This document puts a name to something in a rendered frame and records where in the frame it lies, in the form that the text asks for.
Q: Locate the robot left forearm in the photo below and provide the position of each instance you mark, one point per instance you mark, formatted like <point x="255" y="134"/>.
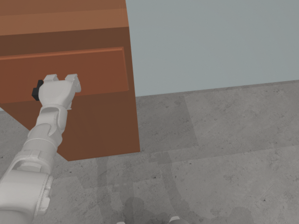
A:
<point x="39" y="149"/>

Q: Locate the robot left hand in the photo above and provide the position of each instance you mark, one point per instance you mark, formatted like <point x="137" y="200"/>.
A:
<point x="59" y="92"/>

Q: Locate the left robot upper arm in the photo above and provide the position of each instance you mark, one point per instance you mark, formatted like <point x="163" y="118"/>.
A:
<point x="24" y="195"/>

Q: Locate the handle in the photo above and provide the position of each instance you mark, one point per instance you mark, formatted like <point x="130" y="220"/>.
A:
<point x="36" y="90"/>

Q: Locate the cabinet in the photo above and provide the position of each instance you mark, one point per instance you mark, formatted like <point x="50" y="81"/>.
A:
<point x="97" y="125"/>

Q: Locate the drawer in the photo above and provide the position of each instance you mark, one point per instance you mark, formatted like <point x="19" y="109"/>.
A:
<point x="99" y="71"/>

